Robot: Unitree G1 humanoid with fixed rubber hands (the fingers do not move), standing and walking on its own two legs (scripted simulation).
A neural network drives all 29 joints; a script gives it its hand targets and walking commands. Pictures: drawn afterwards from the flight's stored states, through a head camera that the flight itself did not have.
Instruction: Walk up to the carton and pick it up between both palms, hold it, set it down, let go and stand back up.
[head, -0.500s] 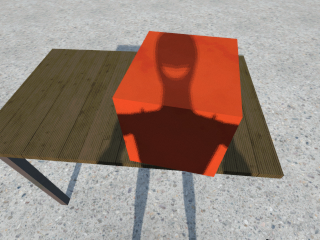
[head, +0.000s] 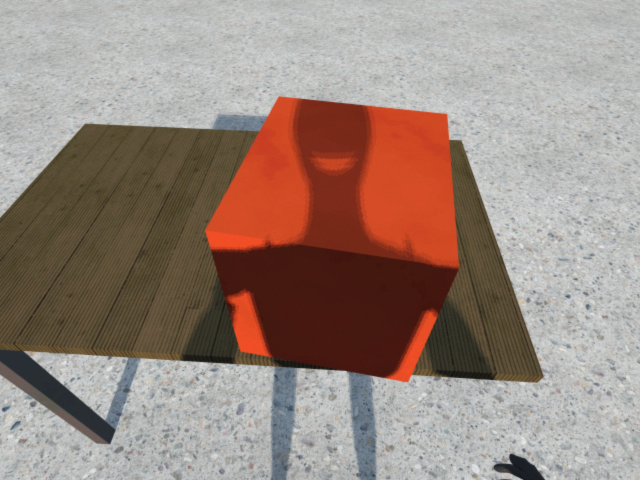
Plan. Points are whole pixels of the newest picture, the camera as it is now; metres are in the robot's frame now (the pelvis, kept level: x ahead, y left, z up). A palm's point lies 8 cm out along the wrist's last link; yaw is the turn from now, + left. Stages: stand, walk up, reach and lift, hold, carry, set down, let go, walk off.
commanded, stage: walk up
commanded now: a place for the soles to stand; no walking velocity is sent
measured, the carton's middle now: (341, 235) +0.46 -0.01 +0.05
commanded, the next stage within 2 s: reach and lift in 1.02 s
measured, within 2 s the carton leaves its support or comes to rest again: neither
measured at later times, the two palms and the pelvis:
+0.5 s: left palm out of the picture +0.10 +0.25 -0.10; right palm out of the picture +0.08 -0.28 -0.10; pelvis +0.00 +0.00 +0.00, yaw -5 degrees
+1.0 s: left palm out of the picture +0.13 +0.24 -0.09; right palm out of the picture +0.05 -0.29 -0.10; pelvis +0.00 -0.01 +0.00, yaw -8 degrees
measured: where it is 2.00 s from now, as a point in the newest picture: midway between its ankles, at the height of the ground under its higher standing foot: outside the picture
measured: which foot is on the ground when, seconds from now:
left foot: down 0.00-1.00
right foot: down 0.00-1.00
